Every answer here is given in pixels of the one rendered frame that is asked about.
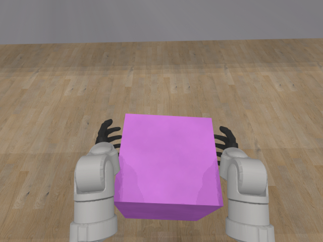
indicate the right robot hand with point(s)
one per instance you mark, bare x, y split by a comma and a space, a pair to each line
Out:
230, 140

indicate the left robot hand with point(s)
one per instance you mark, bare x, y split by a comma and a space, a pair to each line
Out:
104, 132

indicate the right robot forearm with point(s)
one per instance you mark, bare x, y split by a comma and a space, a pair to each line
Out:
247, 192

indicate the carton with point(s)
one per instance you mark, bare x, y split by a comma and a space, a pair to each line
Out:
168, 168

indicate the left robot forearm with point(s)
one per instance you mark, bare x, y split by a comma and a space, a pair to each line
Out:
94, 190

